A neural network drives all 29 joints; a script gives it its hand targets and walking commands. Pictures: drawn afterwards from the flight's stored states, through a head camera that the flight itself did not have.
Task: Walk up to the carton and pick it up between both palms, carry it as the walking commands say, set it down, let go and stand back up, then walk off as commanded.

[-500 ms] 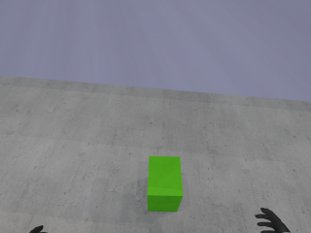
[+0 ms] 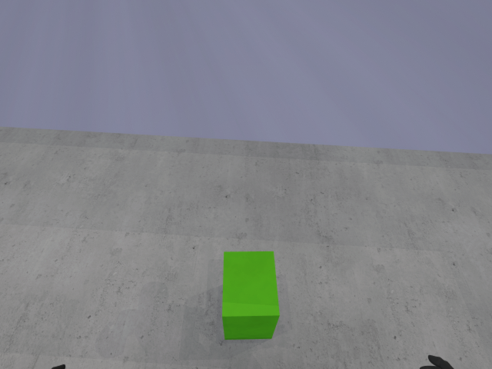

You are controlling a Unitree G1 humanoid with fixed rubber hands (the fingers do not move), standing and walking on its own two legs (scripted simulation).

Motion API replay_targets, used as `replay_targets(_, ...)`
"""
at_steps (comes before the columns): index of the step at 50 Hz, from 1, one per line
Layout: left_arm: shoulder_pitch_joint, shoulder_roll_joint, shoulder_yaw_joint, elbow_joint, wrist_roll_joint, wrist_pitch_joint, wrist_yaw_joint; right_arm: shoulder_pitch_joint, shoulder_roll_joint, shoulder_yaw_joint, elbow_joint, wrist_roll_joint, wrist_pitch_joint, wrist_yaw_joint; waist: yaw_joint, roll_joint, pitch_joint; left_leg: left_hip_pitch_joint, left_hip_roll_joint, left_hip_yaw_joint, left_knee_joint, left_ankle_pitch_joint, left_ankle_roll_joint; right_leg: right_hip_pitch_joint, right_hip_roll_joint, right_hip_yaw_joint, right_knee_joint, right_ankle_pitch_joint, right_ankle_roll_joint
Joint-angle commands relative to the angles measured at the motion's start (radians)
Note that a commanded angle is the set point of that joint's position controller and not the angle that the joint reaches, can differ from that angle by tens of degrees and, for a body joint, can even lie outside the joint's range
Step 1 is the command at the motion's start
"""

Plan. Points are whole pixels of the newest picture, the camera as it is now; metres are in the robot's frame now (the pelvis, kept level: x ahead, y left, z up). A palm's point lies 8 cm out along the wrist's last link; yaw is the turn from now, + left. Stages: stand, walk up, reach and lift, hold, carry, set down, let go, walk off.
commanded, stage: walk up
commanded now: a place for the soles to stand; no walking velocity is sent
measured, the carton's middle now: (248, 296) +0.46 -0.03 -0.63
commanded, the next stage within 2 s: reach and lift in 1.04 s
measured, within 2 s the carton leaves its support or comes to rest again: neither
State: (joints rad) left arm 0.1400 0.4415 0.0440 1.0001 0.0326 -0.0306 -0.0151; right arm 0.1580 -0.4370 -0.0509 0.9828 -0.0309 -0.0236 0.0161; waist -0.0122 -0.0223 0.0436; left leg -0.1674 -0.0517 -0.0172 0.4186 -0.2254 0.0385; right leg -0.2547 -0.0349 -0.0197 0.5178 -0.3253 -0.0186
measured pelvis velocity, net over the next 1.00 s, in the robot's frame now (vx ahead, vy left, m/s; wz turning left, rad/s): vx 0.04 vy -0.02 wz -0.05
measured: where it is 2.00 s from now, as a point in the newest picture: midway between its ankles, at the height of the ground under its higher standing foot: outside the picture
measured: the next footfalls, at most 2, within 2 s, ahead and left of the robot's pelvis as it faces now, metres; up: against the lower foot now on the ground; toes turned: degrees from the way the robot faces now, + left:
none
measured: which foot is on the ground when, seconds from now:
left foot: down 0.00-1.00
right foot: down 0.00-1.00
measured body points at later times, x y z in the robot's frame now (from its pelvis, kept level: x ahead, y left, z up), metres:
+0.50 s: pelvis +0.05 -0.03 +0.00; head +0.05 -0.03 +0.45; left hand +0.18 +0.30 -0.10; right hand +0.18 -0.35 -0.10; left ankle +0.00 +0.10 -0.74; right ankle +0.03 -0.13 -0.74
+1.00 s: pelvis +0.04 -0.02 +0.01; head +0.04 -0.01 +0.46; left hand +0.16 +0.30 -0.11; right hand +0.13 -0.35 -0.10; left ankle +0.00 +0.10 -0.74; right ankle +0.03 -0.13 -0.74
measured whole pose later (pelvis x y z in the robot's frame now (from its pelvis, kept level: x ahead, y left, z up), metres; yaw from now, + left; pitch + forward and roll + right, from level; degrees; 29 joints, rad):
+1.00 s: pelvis +0.04 -0.02 +0.01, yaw -3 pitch -2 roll +0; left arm 0.08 0.41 0.02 1.07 0.01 -0.02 0.00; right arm 0.08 -0.41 -0.01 1.07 -0.02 -0.02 0.00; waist 0.00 -0.01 0.02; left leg -0.05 0.01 0.03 0.33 -0.24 0.00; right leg -0.13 0.02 0.01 0.35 -0.19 -0.02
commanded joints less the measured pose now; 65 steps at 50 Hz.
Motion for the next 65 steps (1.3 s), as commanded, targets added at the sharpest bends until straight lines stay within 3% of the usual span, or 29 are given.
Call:
replay_targets(1,0.038,0.144,0.034,-0.007,-0.001,-0.016,0.012,-0.131,-0.149,-0.004,-0.072,0.009,-0.004,0.0,0.066,0.053,-0.06,-0.212,0.166,-0.112,-0.044,-0.019,0.019,0.276,-0.03,0.039,-0.164,0.164,-0.003)
replay_targets(2,0.031,0.184,0.036,-0.018,0.003,-0.024,0.016,-0.123,-0.128,0.006,-0.07,0.017,0.001,0.002,0.055,-0.02,-0.042,-0.228,0.1,-0.077,0.032,-0.11,-0.018,0.225,-0.153,0.231,-0.269,0.024,-0.051)
replay_targets(3,0.001,0.238,0.046,-0.019,-0.001,-0.024,0.017,-0.104,-0.145,0.002,-0.053,0.021,0.006,-0.001,0.033,-0.064,-0.024,-0.188,0.058,-0.031,0.111,-0.175,-0.034,0.154,-0.254,0.336,-0.307,-0.062,-0.132)
replay_targets(4,-0.039,0.241,0.044,-0.031,-0.005,-0.024,0.018,-0.081,-0.154,0.001,-0.035,0.02,0.005,-0.005,0.018,-0.068,-0.015,-0.146,0.076,-0.031,0.12,-0.191,-0.03,0.111,-0.284,0.341,-0.292,-0.013,-0.163)
replay_targets(5,-0.06,0.218,0.033,-0.035,-0.012,-0.023,0.021,-0.069,-0.151,0.001,-0.024,0.019,0.0,-0.007,0.008,-0.064,-0.016,-0.109,0.092,-0.043,0.069,-0.141,-0.025,0.102,-0.264,0.299,-0.259,0.097,-0.153)
replay_targets(7,-0.085,0.185,0.013,-0.025,-0.024,-0.018,0.02,-0.051,-0.157,-0.003,0.001,0.01,-0.014,-0.012,-0.01,-0.056,-0.046,-0.001,0.12,-0.057,-0.059,0.05,-0.021,0.104,-0.18,0.177,-0.185,0.341,-0.079)
replay_targets(8,-0.076,0.168,0.008,-0.019,-0.031,-0.018,0.017,-0.056,-0.174,-0.003,0.009,0.013,-0.02,-0.013,0.001,-0.04,-0.073,0.039,0.142,-0.073,-0.054,0.165,-0.014,0.114,-0.134,0.123,-0.164,0.411,-0.048)
replay_targets(10,-0.07,0.161,0.007,-0.005,-0.037,-0.017,0.018,-0.071,-0.174,0.002,0.02,0.022,-0.02,-0.016,0.013,-0.016,-0.109,0.076,0.159,-0.065,-0.027,0.295,-0.006,0.161,-0.114,0.094,-0.158,0.467,-0.037)
replay_targets(14,-0.084,0.159,0.007,0.011,-0.036,-0.011,0.022,-0.094,-0.163,0.007,0.031,0.028,-0.009,-0.028,0.018,0.007,-0.134,0.085,0.164,-0.048,-0.024,0.374,-0.011,0.217,-0.118,0.087,-0.136,0.574,-0.045)
replay_targets(40,-0.117,0.148,0.008,0.018,-0.026,-0.001,0.02,-0.14,-0.148,0.013,0.036,0.015,-0.004,-0.024,0.019,0.027,-0.073,0.094,0.178,-0.036,-0.136,0.161,-0.011,0.159,-0.079,0.113,-0.208,0.343,-0.035)
replay_targets(52,-0.104,0.147,0.005,0.019,-0.025,-0.001,0.018,-0.124,-0.151,0.011,0.038,0.013,-0.004,-0.022,0.017,0.031,-0.06,0.093,0.18,-0.036,-0.142,0.121,-0.007,0.131,-0.07,0.128,-0.206,0.322,-0.038)
replay_targets(53,-0.285,-0.007,0.062,-0.332,-0.058,0.066,-0.012,-0.297,-0.07,-0.082,-0.313,0.019,0.058,0.017,0.039,0.012,0.021,-0.155,0.03,0.036,-0.027,0.034,-0.086,0.033,0.059,0.015,-0.09,0.191,0.015)
replay_targets(54,-0.222,0.037,0.099,-0.427,0.003,0.132,-0.022,-0.222,-0.063,-0.097,-0.407,-0.014,0.13,0.042,0.031,0.058,0.056,-0.174,0.053,0.035,-0.026,-0.023,-0.078,0.021,0.068,-0.003,-0.069,0.152,0.029)
replay_targets(56,-0.112,0.044,0.141,-0.435,0.062,0.217,-0.035,-0.132,-0.103,-0.154,-0.448,-0.05,0.207,0.054,0.034,0.056,0.021,-0.178,0.048,0.039,-0.031,-0.038,-0.066,0.069,0.084,-0.03,-0.057,0.156,0.045)
replay_targets(58,-0.087,0.017,0.149,-0.456,0.068,0.278,-0.039,-0.062,-0.089,-0.185,-0.439,-0.042,0.262,0.045,-0.017,0.065,-0.042,-0.171,0.033,0.059,-0.009,-0.066,-0.057,0.129,0.095,-0.035,-0.031,0.161,0.044)
replay_targets(59,-0.075,0.014,0.155,-0.466,0.075,0.29,-0.042,-0.038,-0.073,-0.188,-0.448,-0.052,0.276,0.043,-0.027,0.038,-0.055,-0.161,0.03,0.055,-0.002,-0.042,-0.05,0.132,0.098,-0.034,-0.025,0.174,0.047)
replay_targets(61,-0.086,0.002,0.153,-0.501,0.076,0.293,-0.048,-0.051,-0.042,-0.171,-0.479,-0.046,0.287,0.042,-0.027,0.007,-0.077,-0.145,0.025,0.047,0.029,0.014,-0.042,0.118,0.094,-0.021,-0.009,0.211,0.052)
replay_targets(65,-0.152,-0.006,0.157,-0.549,0.066,0.268,-0.049,-0.163,-0.017,-0.148,-0.53,-0.013,0.273,0.039,-0.006,0.002,-0.092,-0.186,0.031,0.046,0.116,0.049,-0.056,0.045,0.078,0.012,0.05,0.252,0.054)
